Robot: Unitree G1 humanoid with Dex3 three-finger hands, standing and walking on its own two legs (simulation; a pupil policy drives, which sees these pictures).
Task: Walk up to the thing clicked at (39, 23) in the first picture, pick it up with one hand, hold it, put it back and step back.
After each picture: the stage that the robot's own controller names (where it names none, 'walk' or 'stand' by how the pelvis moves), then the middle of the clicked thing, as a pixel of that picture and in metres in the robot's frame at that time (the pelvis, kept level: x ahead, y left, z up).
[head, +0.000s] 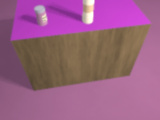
stand; (41, 15) +0.95 +0.30 -0.10
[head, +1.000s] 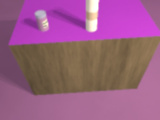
rise first; (42, 21) +0.88 +0.31 -0.08
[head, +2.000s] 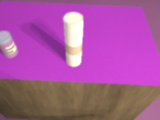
stand; (7, 44) +0.55 +0.40 -0.06
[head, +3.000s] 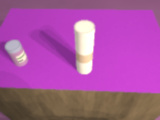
walk; (17, 53) +0.54 +0.34 -0.07
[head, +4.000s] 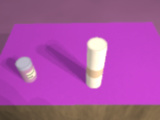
stand; (26, 70) +0.49 +0.28 -0.09
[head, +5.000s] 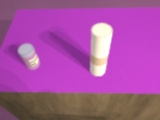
stand; (29, 57) +0.52 +0.27 -0.08
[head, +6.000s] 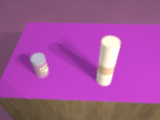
stand; (40, 65) +0.52 +0.23 -0.10
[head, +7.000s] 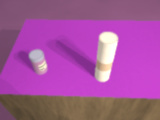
stand; (38, 62) +0.54 +0.24 -0.10
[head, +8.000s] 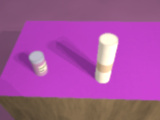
stand; (38, 63) +0.53 +0.24 -0.10
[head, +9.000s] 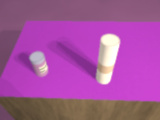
rise first; (39, 64) +0.52 +0.24 -0.10
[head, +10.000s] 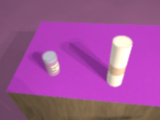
rise first; (51, 63) +0.53 +0.21 -0.09
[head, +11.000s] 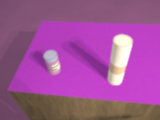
go down; (52, 62) +0.54 +0.21 -0.09
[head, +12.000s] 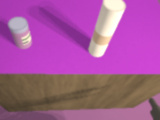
go down; (21, 33) +0.57 +0.19 -0.04
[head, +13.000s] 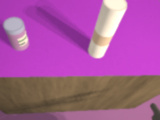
approach; (17, 34) +0.55 +0.20 -0.02
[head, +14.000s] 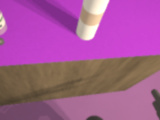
close in; out of the picture +0.57 +0.22 +0.02
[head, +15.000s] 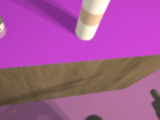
lift; out of the picture +0.55 +0.21 +0.02
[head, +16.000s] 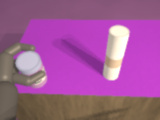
lift; (33, 70) +0.34 +0.17 +0.12
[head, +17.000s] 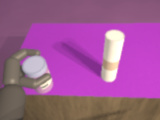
hold; (39, 75) +0.33 +0.16 +0.11
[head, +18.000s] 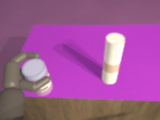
hold; (38, 78) +0.33 +0.16 +0.10
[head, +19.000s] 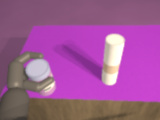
hold; (42, 78) +0.33 +0.15 +0.10
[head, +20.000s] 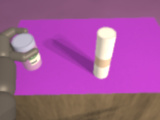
crouch; (28, 52) +0.43 +0.18 +0.11
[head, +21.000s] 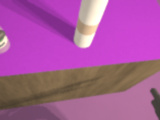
lower; out of the picture +0.51 +0.21 +0.00
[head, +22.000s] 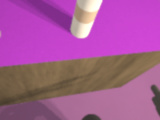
lower; out of the picture +0.54 +0.21 +0.02
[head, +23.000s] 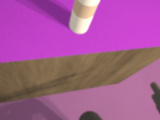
lower; out of the picture +0.56 +0.22 +0.03
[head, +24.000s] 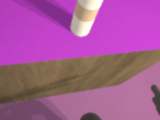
lower; out of the picture +0.55 +0.22 +0.02
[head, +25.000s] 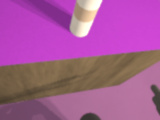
lower; out of the picture +0.55 +0.22 +0.02
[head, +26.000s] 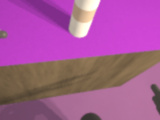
withdraw; out of the picture +0.54 +0.20 +0.02
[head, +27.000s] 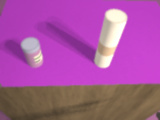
sink last; (33, 53) +0.51 +0.18 -0.03
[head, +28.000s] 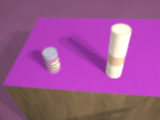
stand; (51, 60) +0.53 +0.20 -0.05
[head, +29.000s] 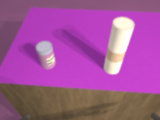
stand; (46, 55) +0.52 +0.19 -0.03
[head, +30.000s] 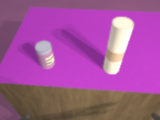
stand; (45, 55) +0.52 +0.19 -0.03
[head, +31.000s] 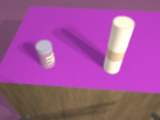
stand; (45, 54) +0.52 +0.19 -0.03
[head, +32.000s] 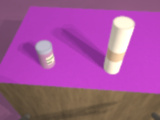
stand; (45, 55) +0.52 +0.19 -0.03
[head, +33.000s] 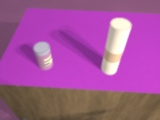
stand; (43, 56) +0.52 +0.19 -0.03
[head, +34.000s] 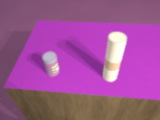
stand; (51, 64) +0.54 +0.19 -0.09
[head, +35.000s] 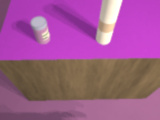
walk; (41, 31) +0.61 +0.21 -0.07
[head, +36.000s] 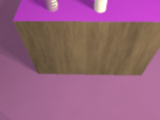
walk; (51, 0) +0.92 +0.21 -0.07
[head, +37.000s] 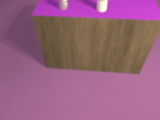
stand; (62, 0) +1.14 +0.20 -0.08
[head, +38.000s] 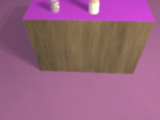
stand; (54, 3) +1.11 +0.23 -0.10
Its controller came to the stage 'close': yes
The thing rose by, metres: 0.21
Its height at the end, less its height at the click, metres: +0.00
